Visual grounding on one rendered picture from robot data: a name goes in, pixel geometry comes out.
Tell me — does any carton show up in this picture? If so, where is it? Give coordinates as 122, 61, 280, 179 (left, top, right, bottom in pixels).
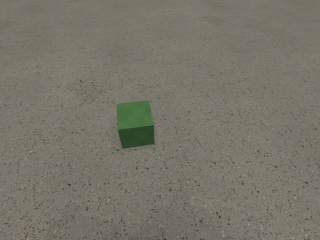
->
116, 100, 155, 149

